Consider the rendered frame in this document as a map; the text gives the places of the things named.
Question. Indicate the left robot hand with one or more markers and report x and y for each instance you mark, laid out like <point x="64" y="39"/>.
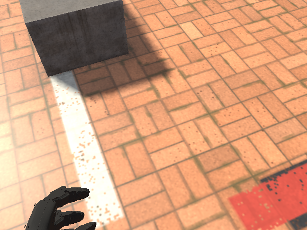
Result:
<point x="45" y="215"/>

